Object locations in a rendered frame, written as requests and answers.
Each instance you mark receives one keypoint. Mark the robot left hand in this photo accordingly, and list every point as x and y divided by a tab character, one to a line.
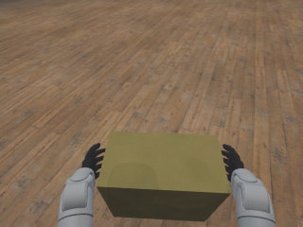
91	159

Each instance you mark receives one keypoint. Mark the left robot forearm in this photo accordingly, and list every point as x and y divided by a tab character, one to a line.
76	208

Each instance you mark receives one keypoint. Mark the robot right hand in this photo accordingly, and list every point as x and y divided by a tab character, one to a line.
233	162

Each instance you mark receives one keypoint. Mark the carton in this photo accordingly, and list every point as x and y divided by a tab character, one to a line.
157	175

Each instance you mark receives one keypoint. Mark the right robot forearm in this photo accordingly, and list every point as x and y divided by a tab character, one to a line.
253	203

